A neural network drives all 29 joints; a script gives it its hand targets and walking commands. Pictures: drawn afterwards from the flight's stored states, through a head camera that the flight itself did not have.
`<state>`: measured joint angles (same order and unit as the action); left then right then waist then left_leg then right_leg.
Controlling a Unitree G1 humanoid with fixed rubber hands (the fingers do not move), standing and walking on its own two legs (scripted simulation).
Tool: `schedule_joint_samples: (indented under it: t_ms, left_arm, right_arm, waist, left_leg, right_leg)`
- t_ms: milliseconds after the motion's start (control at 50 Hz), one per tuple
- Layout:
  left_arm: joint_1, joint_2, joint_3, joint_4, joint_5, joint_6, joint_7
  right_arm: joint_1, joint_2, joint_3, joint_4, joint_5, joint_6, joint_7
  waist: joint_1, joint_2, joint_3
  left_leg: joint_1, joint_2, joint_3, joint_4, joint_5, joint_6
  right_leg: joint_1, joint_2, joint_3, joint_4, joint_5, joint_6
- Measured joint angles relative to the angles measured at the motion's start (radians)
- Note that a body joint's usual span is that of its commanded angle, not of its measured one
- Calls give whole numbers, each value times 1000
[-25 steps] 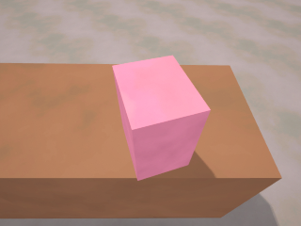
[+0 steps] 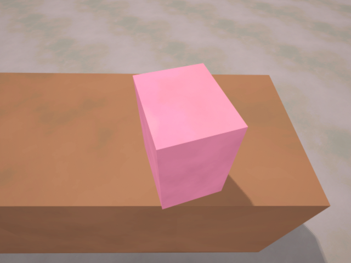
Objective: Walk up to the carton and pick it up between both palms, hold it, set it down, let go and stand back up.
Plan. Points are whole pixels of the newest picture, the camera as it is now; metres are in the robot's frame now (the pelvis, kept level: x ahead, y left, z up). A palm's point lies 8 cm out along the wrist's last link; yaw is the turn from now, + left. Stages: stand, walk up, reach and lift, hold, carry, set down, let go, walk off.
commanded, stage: stand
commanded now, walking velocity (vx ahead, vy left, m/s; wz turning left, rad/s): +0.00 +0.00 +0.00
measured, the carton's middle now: (181, 139) +0.40 -0.01 +0.02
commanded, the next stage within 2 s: none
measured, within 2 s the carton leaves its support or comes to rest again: neither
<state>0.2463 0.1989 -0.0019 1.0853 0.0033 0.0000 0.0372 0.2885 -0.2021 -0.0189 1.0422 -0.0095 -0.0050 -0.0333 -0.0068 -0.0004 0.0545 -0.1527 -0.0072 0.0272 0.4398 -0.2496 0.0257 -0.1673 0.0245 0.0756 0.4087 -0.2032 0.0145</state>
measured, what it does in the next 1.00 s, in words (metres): stands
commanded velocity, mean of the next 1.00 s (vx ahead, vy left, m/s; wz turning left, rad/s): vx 0.00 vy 0.00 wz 0.00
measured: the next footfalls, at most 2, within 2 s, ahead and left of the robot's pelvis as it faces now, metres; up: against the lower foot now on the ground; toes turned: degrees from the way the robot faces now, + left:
none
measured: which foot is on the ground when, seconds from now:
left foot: down 0.00-1.00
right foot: down 0.00-1.00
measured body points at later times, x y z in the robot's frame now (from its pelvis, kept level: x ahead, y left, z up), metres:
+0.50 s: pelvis +0.00 +0.00 +0.00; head +0.02 +0.00 +0.45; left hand +0.02 +0.25 -0.15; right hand +0.03 -0.26 -0.15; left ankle -0.01 +0.10 -0.74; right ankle +0.01 -0.13 -0.74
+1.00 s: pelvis +0.00 -0.01 +0.00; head +0.02 +0.00 +0.45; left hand +0.03 +0.25 -0.15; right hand +0.03 -0.27 -0.14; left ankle -0.01 +0.10 -0.74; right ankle +0.01 -0.13 -0.74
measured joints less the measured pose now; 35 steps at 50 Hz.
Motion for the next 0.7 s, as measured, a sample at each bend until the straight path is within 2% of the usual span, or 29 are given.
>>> schedule_joint_samples:
  t_ms: [700]
  left_arm:
    - [-11, 21, -6, -12, -1, -6, -2]
  right_arm:
    - [-22, -24, 4, -12, 3, 3, 3]
  waist:
    - [-3, -1, 11]
  left_leg:
    - [28, 1, -4, -32, 9, -7]
  right_leg:
    - [21, 0, 0, -18, 2, -5]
